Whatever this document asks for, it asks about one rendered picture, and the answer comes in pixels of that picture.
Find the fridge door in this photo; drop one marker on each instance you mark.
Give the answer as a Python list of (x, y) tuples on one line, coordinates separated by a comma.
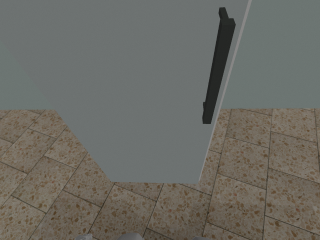
[(128, 77)]

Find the handle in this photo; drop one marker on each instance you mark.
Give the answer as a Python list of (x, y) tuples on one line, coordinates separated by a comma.
[(221, 51)]

